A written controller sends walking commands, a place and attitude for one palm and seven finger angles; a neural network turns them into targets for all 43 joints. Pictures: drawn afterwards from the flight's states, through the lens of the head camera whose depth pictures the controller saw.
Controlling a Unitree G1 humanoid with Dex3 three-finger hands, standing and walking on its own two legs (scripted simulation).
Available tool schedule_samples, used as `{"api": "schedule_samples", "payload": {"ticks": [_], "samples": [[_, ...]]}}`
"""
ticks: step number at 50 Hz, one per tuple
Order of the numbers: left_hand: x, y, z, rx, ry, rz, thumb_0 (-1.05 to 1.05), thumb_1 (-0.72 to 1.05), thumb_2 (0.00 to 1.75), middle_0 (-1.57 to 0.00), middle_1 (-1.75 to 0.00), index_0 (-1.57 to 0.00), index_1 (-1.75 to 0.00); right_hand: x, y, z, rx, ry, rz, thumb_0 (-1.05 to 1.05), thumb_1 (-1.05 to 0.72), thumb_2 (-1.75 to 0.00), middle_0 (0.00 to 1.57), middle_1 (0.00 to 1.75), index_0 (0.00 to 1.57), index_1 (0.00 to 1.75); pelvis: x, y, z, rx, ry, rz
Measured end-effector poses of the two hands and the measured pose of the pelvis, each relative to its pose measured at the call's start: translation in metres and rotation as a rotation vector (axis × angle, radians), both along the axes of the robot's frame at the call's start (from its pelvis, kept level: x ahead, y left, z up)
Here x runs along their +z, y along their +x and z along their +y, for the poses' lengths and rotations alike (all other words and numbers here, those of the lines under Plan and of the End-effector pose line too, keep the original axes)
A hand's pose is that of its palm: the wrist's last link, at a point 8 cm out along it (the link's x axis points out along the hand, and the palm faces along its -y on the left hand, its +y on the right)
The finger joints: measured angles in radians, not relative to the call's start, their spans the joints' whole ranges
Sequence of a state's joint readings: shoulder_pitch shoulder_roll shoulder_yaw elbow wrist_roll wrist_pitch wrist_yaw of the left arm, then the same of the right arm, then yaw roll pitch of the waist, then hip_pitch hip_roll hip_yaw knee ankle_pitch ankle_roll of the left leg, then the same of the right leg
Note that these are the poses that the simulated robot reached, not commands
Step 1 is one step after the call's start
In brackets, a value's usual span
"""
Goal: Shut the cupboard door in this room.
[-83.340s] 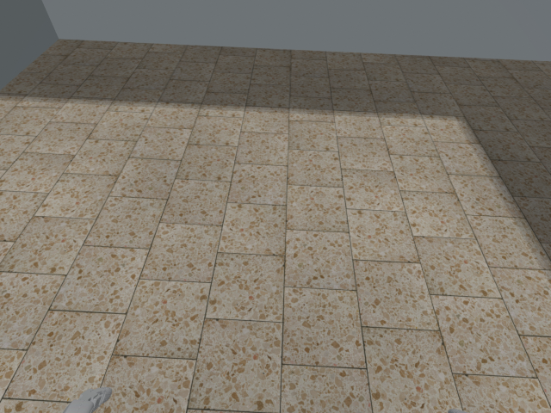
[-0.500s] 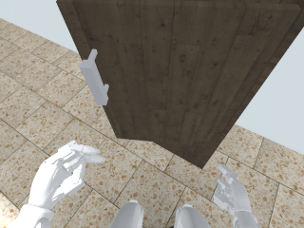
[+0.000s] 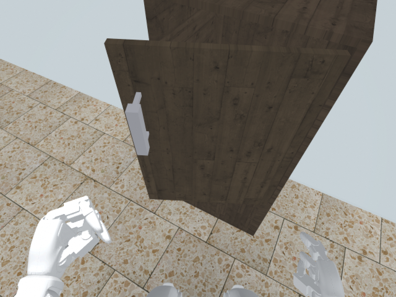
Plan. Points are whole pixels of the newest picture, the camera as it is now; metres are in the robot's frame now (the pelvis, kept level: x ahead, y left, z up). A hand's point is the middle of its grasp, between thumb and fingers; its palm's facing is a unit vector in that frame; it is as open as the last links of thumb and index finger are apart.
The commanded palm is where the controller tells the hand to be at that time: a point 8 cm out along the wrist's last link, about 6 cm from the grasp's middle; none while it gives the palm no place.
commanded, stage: raise the hand and make a fist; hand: left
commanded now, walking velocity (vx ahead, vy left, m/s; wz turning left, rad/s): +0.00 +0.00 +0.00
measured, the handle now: (140, 124) +0.45 +0.16 +0.09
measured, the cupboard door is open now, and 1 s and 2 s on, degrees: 25 25 25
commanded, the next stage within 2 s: bring the fist close to the handle in 0.72 s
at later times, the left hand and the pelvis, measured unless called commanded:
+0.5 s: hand (91, 205) +0.26 +0.20 +0.08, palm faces -0.01 -1.00 -0.03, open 3.1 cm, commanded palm +0.23 +0.26 +0.09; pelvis +0.03 +0.02 +0.02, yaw +0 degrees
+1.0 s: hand (98, 203) +0.26 +0.19 +0.09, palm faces +0.05 -1.00 -0.05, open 3.1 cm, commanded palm +0.24 +0.23 +0.09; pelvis +0.02 +0.00 +0.01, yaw +1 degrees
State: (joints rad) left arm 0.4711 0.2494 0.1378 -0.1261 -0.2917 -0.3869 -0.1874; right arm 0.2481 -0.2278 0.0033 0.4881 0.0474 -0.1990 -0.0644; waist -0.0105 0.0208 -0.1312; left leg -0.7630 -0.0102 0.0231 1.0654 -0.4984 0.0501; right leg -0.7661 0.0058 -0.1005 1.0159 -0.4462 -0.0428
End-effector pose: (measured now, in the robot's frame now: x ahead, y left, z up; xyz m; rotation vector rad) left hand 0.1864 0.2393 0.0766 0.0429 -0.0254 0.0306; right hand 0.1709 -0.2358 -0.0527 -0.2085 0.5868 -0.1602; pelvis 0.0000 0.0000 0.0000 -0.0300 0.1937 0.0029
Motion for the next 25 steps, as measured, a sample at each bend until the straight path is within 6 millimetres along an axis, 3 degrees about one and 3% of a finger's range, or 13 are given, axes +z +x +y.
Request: {"api": "schedule_samples", "payload": {"ticks": [4,9,12,19,25], "samples": [[0.009,0.005,0.013,0.044,-0.001,0.005,0.01,0.90,0.90,-1.20,-1.38,-1.20,-1.39,0.008,0.013,0.022,0.060,0.029,-0.023,0.01,-0.90,-0.90,0.20,0.30,0.20,0.30,0.006,0.006,0.006,0.008,-0.008,-0.011],[-0.002,0.014,0.010,-0.020,-0.011,0.082,0.01,0.90,0.90,-1.26,-1.45,-1.26,-1.45,0.011,0.021,0.035,0.106,0.025,-0.015,0.01,-0.90,-0.90,0.20,0.30,0.20,0.30,0.010,0.012,0.013,0.013,-0.015,-0.016],[0.000,0.023,0.011,-0.036,-0.007,0.081,0.01,0.90,0.90,-1.28,-1.47,-1.28,-1.48,0.011,0.021,0.035,0.108,0.011,0.006,0.01,-0.90,-0.90,0.20,0.30,0.20,0.30,0.012,0.016,0.015,0.011,-0.016,-0.017],[0.025,0.045,0.029,0.013,0.010,-0.016,0.01,0.90,0.90,-1.30,-1.49,-1.30,-1.50,0.008,0.017,0.028,0.079,-0.002,0.063,0.01,-0.90,-0.90,0.20,0.30,0.20,0.30,0.016,0.026,0.018,0.010,-0.019,-0.014],[0.010,0.052,0.020,-0.035,-0.016,0.095,0.01,0.90,0.90,-1.30,-1.50,-1.30,-1.50,0.008,0.013,0.019,0.041,-0.003,0.088,0.01,-0.90,-0.90,0.20,0.30,0.20,0.30,0.020,0.031,0.019,0.004,-0.015,-0.008]]}}
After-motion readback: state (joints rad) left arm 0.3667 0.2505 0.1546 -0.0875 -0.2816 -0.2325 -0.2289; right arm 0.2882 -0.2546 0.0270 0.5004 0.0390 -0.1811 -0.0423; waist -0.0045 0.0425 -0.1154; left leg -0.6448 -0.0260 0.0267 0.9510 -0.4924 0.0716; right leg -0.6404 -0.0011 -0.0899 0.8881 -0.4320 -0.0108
